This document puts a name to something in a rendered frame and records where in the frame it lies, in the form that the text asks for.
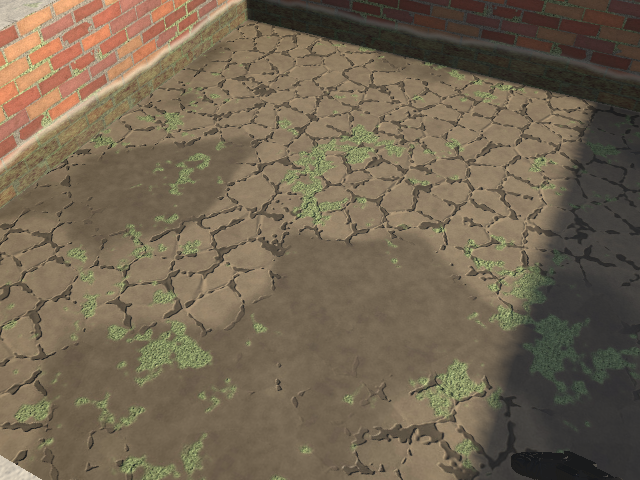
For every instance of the robot right hand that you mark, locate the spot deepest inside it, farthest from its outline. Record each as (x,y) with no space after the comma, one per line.
(557,466)

